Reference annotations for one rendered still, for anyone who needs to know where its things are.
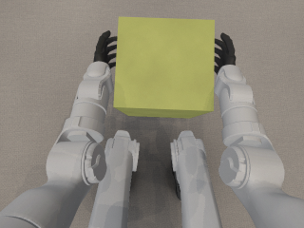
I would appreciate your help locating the carton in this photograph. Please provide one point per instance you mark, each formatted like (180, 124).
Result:
(165, 67)

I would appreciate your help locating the right robot upper arm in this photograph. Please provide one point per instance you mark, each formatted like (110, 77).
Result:
(255, 175)

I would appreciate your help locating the right robot hand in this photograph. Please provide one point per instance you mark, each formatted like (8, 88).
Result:
(226, 53)

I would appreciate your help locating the left robot shin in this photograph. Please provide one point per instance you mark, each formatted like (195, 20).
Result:
(110, 141)

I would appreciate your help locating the left robot upper arm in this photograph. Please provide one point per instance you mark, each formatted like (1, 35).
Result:
(72, 169)

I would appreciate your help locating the left robot hand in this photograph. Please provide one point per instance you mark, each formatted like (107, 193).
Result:
(102, 49)

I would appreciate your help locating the robot left thigh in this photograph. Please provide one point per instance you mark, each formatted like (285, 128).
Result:
(111, 204)

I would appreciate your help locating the left robot forearm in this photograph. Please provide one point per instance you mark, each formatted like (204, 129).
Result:
(87, 118)

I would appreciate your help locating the right robot forearm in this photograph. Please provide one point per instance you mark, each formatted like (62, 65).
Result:
(238, 110)

